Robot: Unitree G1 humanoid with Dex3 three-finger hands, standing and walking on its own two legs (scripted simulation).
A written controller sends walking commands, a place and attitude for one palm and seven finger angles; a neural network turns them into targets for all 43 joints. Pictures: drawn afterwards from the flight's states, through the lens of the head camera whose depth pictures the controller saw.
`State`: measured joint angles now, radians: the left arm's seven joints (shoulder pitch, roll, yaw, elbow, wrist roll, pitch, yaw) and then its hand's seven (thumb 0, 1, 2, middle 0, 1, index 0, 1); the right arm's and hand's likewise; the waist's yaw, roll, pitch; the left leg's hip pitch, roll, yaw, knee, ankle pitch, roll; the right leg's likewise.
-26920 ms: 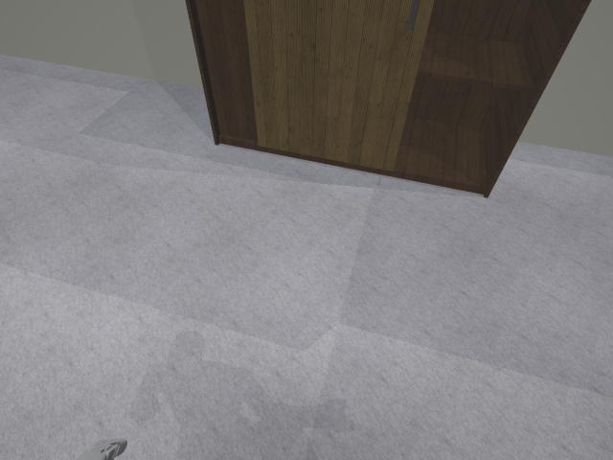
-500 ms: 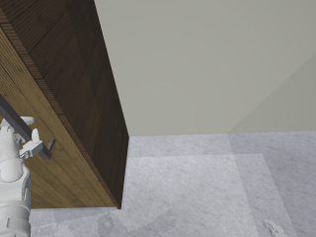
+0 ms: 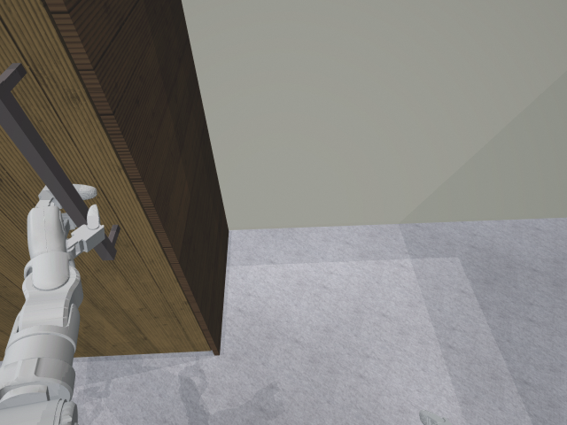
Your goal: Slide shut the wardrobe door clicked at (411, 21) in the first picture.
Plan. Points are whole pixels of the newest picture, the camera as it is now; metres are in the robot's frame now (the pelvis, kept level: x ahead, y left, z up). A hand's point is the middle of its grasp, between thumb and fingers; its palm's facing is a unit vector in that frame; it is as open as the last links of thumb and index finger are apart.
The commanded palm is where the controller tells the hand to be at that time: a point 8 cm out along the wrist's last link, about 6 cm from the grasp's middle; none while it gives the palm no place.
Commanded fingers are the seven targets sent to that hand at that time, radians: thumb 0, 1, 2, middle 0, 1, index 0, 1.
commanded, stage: stop walking and hold the door there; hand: left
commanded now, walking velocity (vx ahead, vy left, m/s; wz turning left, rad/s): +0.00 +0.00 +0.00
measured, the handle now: (70, 181) +0.41 +0.34 +0.12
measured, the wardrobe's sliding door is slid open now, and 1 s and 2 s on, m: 0.00 0.00 0.00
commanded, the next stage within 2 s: loosen the grip on the handle in 0.66 s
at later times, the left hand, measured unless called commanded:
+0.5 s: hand (96, 227) +0.36 +0.30 +0.07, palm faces +0.52 -0.80 -0.30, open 5.5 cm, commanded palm +0.32 +0.33 +0.07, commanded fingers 0.00 0.90 0.90 -0.45 -1.40 -0.45 -1.40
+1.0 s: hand (88, 224) +0.36 +0.31 +0.08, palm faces +0.52 -0.81 -0.27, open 8.4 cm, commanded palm +0.31 +0.33 +0.09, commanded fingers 0.00 -0.55 0.20 -0.41 -1.35 -0.41 -1.35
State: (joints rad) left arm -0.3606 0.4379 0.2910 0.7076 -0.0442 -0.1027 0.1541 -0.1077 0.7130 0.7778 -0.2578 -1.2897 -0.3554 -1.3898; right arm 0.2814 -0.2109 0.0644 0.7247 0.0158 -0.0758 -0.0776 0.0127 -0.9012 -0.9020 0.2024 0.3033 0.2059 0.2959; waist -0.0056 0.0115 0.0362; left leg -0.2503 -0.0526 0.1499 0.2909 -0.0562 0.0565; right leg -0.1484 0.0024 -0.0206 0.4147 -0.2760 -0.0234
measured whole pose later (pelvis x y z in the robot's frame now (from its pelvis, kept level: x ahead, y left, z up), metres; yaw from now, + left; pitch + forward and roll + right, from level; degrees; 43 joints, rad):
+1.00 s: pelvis +0.00 -0.05 -0.02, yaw +1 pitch +5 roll +0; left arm -0.47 0.53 0.50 0.75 0.03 -0.03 0.01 -0.02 0.21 0.61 -0.37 -1.32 -0.44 -1.40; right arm 0.28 -0.32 -0.03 0.65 0.01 -0.06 -0.03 0.01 -0.90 -0.90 0.20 0.30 0.20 0.30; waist -0.01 -0.01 -0.03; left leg -0.51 0.02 0.08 0.57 -0.16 0.03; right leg -0.35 0.07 -0.07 0.61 -0.35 -0.08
